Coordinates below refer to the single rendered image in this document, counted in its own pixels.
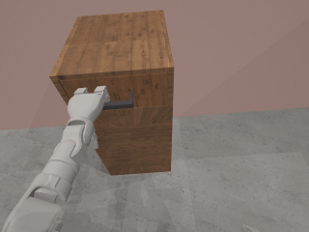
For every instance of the robot left hand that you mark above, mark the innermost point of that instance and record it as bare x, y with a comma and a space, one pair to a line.
88, 105

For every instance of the drawer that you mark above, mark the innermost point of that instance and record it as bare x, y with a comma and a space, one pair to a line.
148, 89

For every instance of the robot left forearm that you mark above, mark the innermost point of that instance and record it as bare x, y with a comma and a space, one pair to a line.
54, 183

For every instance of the cabinet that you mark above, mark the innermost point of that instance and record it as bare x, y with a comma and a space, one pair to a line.
130, 140

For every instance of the handle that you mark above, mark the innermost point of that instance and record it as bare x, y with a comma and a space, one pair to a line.
119, 104

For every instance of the robot left upper arm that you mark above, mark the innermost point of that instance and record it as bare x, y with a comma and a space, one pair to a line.
36, 215

